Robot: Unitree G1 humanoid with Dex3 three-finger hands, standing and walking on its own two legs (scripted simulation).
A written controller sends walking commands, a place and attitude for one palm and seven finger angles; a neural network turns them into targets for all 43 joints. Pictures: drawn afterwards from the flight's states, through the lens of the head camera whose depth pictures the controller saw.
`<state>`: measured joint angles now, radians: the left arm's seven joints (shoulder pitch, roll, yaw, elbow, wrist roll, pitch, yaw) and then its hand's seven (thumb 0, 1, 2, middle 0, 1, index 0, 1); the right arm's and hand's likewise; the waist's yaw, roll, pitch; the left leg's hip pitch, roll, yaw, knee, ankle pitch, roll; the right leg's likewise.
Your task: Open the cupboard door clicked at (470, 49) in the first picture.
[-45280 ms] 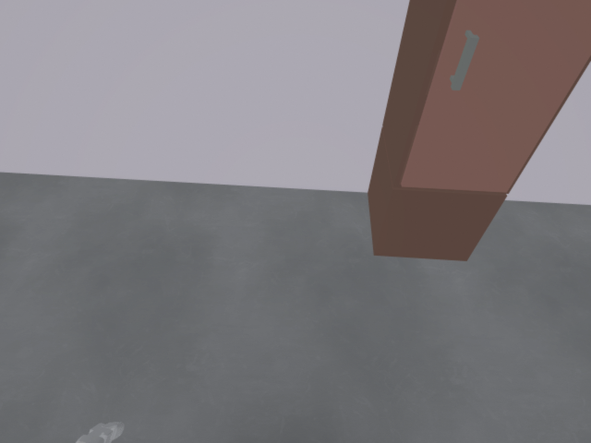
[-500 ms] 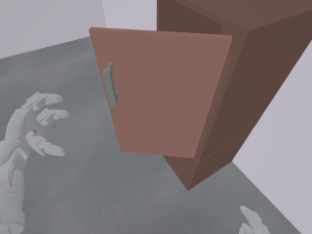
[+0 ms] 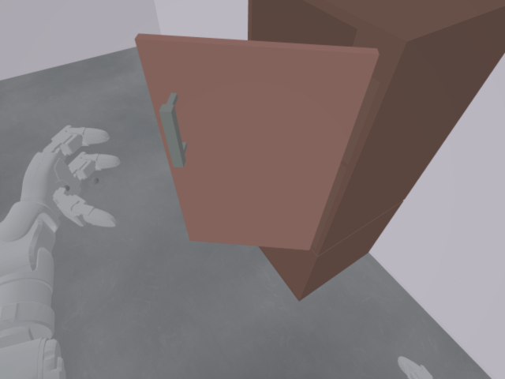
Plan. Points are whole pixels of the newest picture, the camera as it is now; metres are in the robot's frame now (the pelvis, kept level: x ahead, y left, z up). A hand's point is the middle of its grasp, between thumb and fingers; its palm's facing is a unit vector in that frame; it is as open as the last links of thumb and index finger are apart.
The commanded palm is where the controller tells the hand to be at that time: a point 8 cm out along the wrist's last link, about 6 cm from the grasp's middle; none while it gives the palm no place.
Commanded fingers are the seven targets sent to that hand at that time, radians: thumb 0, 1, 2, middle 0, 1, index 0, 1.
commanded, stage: move the hooked fingers beside the handle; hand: left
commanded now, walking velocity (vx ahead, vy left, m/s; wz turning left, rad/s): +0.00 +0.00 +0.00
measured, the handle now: (176, 131) +0.50 +0.15 +0.11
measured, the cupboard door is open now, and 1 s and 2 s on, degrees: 52 52 52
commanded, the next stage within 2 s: slide the fingers in behind the handle in 1.40 s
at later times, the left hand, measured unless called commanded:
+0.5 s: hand (121, 158) +0.43 +0.23 +0.11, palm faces -0.03 -1.00 +0.00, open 14.0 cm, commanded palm +0.42 +0.28 +0.11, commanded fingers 0.00 -0.50 0.30 -0.30 -1.20 -0.30 -1.20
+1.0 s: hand (126, 158) +0.44 +0.23 +0.10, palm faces -0.01 -1.00 +0.00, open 14.0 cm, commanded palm +0.42 +0.27 +0.11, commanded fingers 0.00 -0.50 0.30 -0.30 -1.20 -0.30 -1.20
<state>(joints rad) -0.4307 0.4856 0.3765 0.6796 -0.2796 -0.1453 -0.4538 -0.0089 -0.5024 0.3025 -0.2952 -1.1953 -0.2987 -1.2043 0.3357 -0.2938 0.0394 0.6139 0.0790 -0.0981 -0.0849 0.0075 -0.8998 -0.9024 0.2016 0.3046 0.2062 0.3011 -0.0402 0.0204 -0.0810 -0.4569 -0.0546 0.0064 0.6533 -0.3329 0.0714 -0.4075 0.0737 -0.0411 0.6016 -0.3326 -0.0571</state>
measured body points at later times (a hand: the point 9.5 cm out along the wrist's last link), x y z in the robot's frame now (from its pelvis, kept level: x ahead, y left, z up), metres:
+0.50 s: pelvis -0.01 +0.01 +0.00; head +0.05 +0.02 +0.44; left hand +0.43 +0.29 +0.11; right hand +0.05 -0.26 -0.11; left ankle -0.01 +0.07 -0.72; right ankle -0.02 -0.08 -0.72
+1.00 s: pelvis +0.00 +0.01 -0.01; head +0.06 +0.02 +0.44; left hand +0.44 +0.28 +0.10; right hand +0.05 -0.26 -0.12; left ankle -0.01 +0.07 -0.72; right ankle -0.02 -0.08 -0.72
